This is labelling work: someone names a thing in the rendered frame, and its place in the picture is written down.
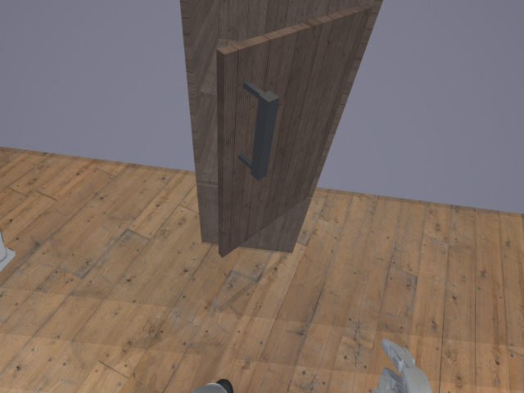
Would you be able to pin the handle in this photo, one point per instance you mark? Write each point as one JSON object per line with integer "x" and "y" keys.
{"x": 264, "y": 128}

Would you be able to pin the cupboard door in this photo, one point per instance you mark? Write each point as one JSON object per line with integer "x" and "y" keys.
{"x": 307, "y": 66}

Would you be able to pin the right robot hand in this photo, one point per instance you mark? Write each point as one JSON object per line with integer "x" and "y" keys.
{"x": 412, "y": 380}

